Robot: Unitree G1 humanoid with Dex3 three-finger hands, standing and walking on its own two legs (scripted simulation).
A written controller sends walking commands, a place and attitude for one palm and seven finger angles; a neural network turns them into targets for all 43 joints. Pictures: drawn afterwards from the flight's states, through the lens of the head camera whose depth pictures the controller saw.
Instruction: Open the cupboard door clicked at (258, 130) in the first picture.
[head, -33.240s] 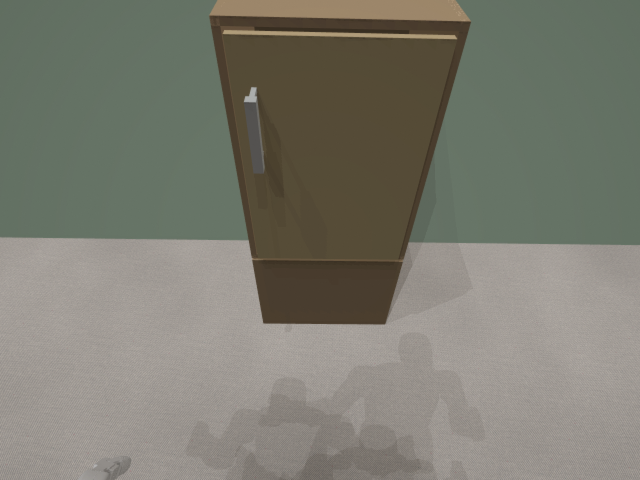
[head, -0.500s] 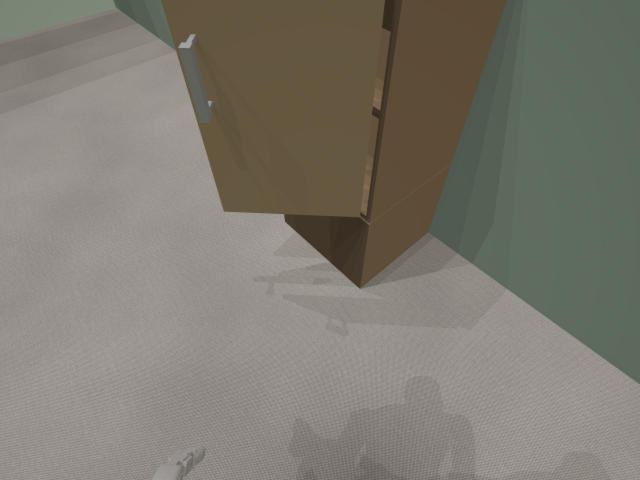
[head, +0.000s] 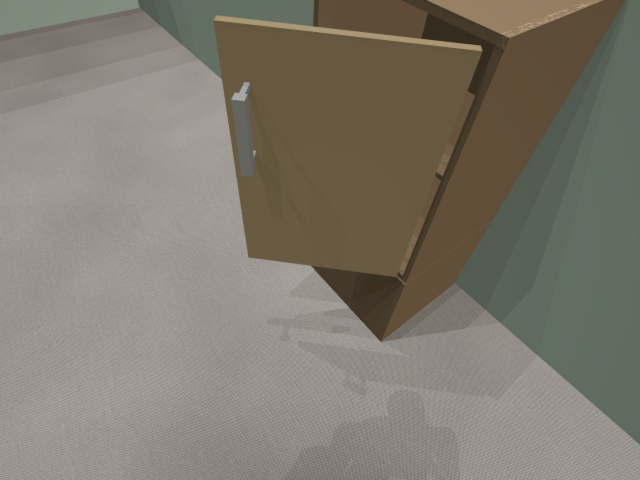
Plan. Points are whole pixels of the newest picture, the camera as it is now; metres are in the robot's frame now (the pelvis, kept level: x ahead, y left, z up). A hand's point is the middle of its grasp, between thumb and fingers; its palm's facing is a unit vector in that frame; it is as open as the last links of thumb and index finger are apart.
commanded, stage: come to a stop and stand still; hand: left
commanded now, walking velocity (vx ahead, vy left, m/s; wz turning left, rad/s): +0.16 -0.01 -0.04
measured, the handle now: (247, 131) +0.64 +0.20 +0.06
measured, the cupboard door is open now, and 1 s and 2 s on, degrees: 45 45 45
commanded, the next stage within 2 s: look again from close up in 1.74 s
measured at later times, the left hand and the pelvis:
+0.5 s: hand (214, 472) +0.15 +0.16 -0.18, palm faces +0.00 -0.98 -0.20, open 7.3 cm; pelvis +0.05 -0.01 -0.01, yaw +0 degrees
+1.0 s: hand out of the picture +0.05 +0.17 -0.16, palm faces +0.00 -0.96 -0.27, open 7.4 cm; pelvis +0.05 -0.02 +0.00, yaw -1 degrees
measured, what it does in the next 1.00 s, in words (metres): steps on the spot: right foot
